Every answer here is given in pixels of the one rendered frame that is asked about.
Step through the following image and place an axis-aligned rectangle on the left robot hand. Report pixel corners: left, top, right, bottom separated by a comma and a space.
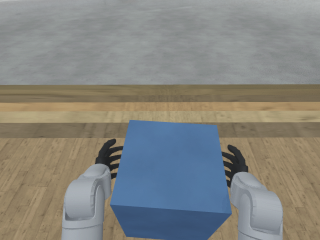
95, 138, 124, 179

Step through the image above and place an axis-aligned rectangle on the left robot forearm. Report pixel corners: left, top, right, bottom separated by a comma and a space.
61, 163, 112, 240

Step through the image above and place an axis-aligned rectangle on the right robot forearm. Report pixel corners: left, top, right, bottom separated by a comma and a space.
230, 172, 283, 240

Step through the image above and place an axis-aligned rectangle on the carton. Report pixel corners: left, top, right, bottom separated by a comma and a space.
110, 120, 232, 240

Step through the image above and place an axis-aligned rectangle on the right robot hand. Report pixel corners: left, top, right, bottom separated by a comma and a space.
221, 144, 248, 188

